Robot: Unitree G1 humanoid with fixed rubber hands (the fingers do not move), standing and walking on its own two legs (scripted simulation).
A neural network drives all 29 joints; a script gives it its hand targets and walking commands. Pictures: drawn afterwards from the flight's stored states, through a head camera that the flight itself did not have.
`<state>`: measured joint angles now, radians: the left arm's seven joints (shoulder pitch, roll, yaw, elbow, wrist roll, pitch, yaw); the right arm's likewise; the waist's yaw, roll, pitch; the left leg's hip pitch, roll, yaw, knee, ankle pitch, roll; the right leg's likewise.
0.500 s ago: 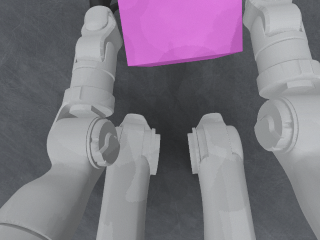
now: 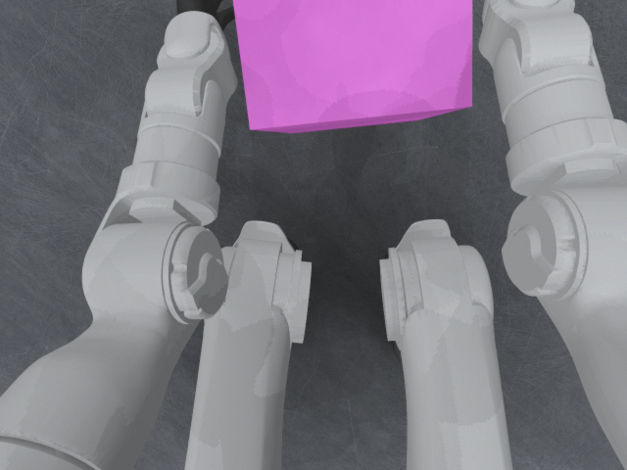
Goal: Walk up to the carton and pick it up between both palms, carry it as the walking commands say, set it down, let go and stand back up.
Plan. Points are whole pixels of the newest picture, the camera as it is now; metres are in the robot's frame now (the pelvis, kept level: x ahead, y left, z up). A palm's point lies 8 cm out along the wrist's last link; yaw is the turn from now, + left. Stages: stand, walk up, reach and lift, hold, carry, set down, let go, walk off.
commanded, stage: set down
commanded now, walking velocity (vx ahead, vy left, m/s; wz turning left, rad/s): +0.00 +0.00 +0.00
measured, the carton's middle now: out of the picture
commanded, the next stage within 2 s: none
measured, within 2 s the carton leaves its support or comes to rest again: neither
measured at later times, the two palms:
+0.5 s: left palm (199, 14) +0.53 +0.13 -0.17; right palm out of the picture +0.55 -0.16 -0.17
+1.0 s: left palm (181, 12) +0.53 +0.14 -0.17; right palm out of the picture +0.55 -0.19 -0.17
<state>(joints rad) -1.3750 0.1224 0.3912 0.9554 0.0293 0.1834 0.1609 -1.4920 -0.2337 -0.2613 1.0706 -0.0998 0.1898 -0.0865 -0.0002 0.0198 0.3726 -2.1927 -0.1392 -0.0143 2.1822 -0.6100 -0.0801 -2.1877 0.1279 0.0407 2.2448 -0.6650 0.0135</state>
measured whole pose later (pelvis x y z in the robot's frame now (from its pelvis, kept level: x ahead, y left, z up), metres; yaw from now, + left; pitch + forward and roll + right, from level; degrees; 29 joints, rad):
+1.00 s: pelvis -0.01 +0.00 +0.00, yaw -1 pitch +35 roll +3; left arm -1.43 0.21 0.30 1.06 -0.07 0.08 0.15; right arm -1.51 -0.37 -0.13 1.14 0.05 0.09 -0.08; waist 0.02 0.01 0.40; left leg -2.20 -0.10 0.00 2.17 -0.59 -0.07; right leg -2.21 0.10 0.02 2.22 -0.63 0.00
